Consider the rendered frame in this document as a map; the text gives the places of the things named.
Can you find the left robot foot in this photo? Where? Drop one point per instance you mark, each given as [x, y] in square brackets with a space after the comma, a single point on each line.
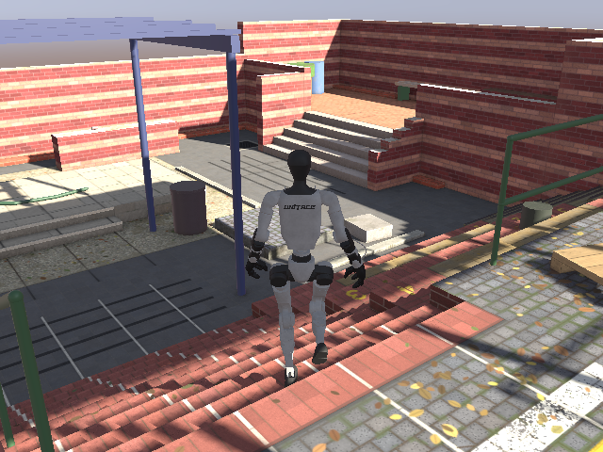
[291, 380]

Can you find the left robot upper arm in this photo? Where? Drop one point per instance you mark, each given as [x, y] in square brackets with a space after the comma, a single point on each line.
[265, 215]

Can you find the right robot upper arm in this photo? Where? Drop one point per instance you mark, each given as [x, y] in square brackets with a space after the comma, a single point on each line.
[328, 198]

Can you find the robot right hand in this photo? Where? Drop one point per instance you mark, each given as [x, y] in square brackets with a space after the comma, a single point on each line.
[360, 273]

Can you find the robot right thigh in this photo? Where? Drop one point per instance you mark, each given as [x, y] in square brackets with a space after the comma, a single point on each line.
[324, 275]

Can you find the robot right forearm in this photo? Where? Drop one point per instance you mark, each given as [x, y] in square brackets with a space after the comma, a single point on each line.
[351, 251]

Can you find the robot left forearm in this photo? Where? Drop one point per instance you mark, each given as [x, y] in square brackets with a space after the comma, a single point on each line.
[256, 249]

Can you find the robot left hand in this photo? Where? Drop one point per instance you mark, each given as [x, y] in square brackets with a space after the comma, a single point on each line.
[260, 265]

